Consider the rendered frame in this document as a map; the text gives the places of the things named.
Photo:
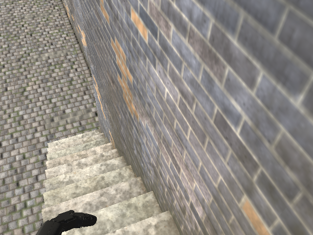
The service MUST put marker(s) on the left robot hand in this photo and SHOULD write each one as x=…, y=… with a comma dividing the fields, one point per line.
x=65, y=221

